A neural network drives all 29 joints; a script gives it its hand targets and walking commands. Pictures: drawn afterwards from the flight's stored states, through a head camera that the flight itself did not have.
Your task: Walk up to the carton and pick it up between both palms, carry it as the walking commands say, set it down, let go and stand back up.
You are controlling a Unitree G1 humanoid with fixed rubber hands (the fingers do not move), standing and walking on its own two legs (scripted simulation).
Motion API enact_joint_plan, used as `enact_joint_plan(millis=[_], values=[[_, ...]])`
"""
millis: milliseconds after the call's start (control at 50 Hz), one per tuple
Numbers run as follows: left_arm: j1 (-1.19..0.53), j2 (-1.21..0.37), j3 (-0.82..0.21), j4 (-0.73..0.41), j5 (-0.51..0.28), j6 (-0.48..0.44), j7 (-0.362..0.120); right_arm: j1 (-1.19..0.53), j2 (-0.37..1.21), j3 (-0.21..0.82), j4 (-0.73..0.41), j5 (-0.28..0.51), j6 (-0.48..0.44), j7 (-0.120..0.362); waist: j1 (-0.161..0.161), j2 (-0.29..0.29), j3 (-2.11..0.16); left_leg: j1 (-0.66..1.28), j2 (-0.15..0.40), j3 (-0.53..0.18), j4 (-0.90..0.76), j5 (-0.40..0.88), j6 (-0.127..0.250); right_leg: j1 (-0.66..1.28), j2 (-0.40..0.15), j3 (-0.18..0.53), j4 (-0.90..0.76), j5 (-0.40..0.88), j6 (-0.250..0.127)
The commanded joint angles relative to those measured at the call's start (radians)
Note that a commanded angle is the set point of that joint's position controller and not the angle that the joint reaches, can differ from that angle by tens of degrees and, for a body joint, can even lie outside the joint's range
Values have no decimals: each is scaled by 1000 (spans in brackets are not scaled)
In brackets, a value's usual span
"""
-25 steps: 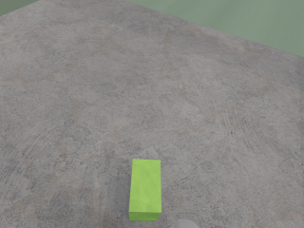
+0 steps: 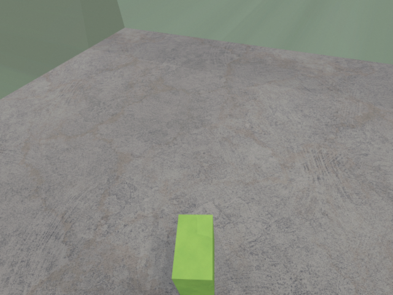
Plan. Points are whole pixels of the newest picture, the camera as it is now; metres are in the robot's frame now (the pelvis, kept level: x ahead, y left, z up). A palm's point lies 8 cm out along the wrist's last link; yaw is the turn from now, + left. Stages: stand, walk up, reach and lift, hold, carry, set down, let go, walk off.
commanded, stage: walk up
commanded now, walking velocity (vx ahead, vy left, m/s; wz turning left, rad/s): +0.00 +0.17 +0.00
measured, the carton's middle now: (196, 255) +0.45 +0.07 -0.65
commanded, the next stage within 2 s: stand in 0.68 s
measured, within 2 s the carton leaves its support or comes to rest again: neither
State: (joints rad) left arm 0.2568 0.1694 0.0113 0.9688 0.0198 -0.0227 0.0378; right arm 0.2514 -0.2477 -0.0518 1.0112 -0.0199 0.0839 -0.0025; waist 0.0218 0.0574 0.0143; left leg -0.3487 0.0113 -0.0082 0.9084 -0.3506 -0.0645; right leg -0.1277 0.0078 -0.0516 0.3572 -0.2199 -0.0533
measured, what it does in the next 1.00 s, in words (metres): steps on the spot: left foot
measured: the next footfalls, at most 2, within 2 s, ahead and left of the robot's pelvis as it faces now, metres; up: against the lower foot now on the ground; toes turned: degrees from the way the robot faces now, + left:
left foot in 0.28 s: +0.03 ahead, +0.18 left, +0.00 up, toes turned +3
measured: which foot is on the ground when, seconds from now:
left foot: up 0.00-0.26, down 0.28-1.00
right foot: down 0.00-1.00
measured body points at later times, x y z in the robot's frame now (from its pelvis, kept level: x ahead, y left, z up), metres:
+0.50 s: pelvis -0.01 +0.08 -0.01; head -0.01 +0.09 +0.44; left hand -0.02 +0.31 -0.17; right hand +0.04 -0.15 -0.15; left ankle -0.01 +0.18 -0.75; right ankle +0.00 -0.06 -0.75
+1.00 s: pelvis +0.00 +0.08 +0.00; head +0.01 +0.08 +0.45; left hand -0.01 +0.30 -0.17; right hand -0.02 -0.14 -0.16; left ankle -0.01 +0.18 -0.75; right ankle +0.00 -0.06 -0.75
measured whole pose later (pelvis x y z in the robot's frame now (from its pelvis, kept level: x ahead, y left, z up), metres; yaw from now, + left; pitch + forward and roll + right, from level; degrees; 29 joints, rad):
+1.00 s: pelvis +0.00 +0.08 +0.00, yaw +1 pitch -2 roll +0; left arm 0.28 0.14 0.02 1.16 0.00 -0.01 0.03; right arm 0.33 -0.14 -0.01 1.14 0.00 -0.02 -0.03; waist -0.01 0.00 0.04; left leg -0.11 0.00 0.06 0.38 -0.23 0.02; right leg -0.11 -0.03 0.00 0.35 -0.21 0.03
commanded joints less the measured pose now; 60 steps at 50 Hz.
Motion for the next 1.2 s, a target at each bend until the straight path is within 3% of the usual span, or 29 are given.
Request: enact_joint_plan(millis=[0, 80, 120, 140, 160, 200, 220, 240, 260, 280, 300, 320, 360, 400, 460, 500, 560, 640, 680, 740, 960, 1180], values=[[152, 234, 61, 1, -5, -2, 25, -31, -83, -26, -66, -5, -10, 5, 44, -149, 40, -238, 48, -64, 100, -13, -7, 149, -389, 324, -66, 397, -72], [162, 189, 59, 12, 5, -1, 15, -58, -44, -11, -83, 1, -8, 10, 45, -237, 30, -168, 21, -17, 39, -14, -2, 83, -319, 258, -62, 378, -110], [139, 176, 60, 12, 15, 1, 5, -66, -24, 2, -87, 10, -11, 8, 35, -267, 19, -83, 7, 19, -110, -31, 6, 41, -269, 198, -69, 327, -103], [89, 144, 52, 34, 10, 8, 0, -52, 6, 17, -83, 13, -27, 7, 9, -304, 11, 51, -1, 35, -259, -31, 18, -37, -187, 107, -69, 276, -81], [96, 149, 56, 43, 14, 14, -6, -56, 2, 17, -83, 17, -34, 4, 7, -312, 18, 110, -25, 79, -353, -16, 20, -59, -166, 95, -56, 247, -70], [97, 169, 51, 57, 11, 21, -13, 0, -23, 9, -52, 17, -49, -10, -41, -217, 6, 278, -36, 122, -551, 131, 25, -119, -158, 99, 9, 226, -48], [113, 145, 42, 63, 7, 20, -14, 26, -48, 1, -32, 20, -59, -16, -55, -149, -8, 337, -3, 88, -578, 175, 32, -131, -147, 105, 30, 186, -30], [126, 106, 27, 57, 0, 17, -15, 48, -89, -13, -23, 17, -70, -23, -56, -44, -20, 361, 83, 22, -572, 231, 43, -162, -118, 89, 66, 91, -1], [139, 65, 19, 45, -5, 19, -16, 41, -137, -19, -30, 17, -80, -25, -35, 118, -6, 310, 228, -145, -640, 276, 64, -199, -55, 62, 123, -103, 34], [144, 49, 21, 42, -7, 29, -16, 32, -134, -11, -30, 20, -84, -23, -26, 125, 22, 233, 288, -216, -693, 202, 91, -208, -53, 79, 201, -244, 54], [130, 71, 34, 40, -9, 43, -10, -4, -116, -15, -38, 8, -79, -22, -32, 182, 74, 128, 293, -204, -751, 101, 149, -161, -40, 72, 205, -234, 60], [110, 83, 38, 39, -11, 48, -14, -26, -94, -8, -35, 4, -81, -20, -23, 163, 117, 91, 247, -175, -754, 77, 154, -140, -51, 82, 206, -170, 61], [130, 72, 31, 60, -6, 44, -19, -24, -52, 8, -18, 11, -88, -25, -15, 123, 92, 152, 185, -97, -701, 198, 140, -123, -39, 69, 145, -106, 60], [169, 72, 28, 84, -4, 37, -16, -26, -56, 6, -11, 16, -94, -27, -3, 97, 45, 192, 173, -76, -659, 284, 144, -76, -34, 59, 70, -36, 65], [157, 68, 30, 91, -9, 27, -8, 11, -23, 14, 23, 18, -93, -24, 1, 25, 39, 149, 131, -69, -644, 196, 124, 24, -72, 84, -45, 90, 61], [121, 78, 26, 96, -12, 26, -10, 32, -3, 21, 39, 17, -91, -25, -7, -38, 79, 135, 100, -56, -657, 107, 102, -5, -83, 111, -49, 93, 54], [97, 64, 22, 103, -16, 20, -8, 66, -1, 22, 63, 18, -99, -26, -12, -88, 100, 146, 103, -62, -653, 148, 102, -13, -87, 104, -56, 96, 56], [89, 56, 16, 124, -18, 13, -6, 91, 9, 28, 87, 19, -107, -25, -18, -86, 79, 176, 94, -46, -640, 187, 95, -8, -91, 107, -58, 111, 51], [85, 58, 18, 139, -14, 11, -4, 106, 7, 24, 93, 18, -108, -26, -18, -50, 79, 170, 92, -38, -640, 192, 88, 1, -96, 105, -57, 114, 49], [76, 58, 19, 151, -15, 8, -3, 126, 17, 28, 105, 18, -109, -29, -24, -41, 79, 178, 87, -27, -631, 216, 86, 0, -99, 106, -58, 129, 47], [94, 44, 16, 182, -18, 4, 1, 165, 33, 32, 122, 18, -109, -36, -33, -37, 63, 205, 92, -14, -604, 299, 86, -10, -104, 95, -42, 189, 42], [109, 33, 12, 195, -19, 3, 4, 164, 42, 30, 122, 17, -104, -38, -34, -57, 78, 199, 92, -10, -603, 278, 85, -26, -105, 99, -50, 181, 40]])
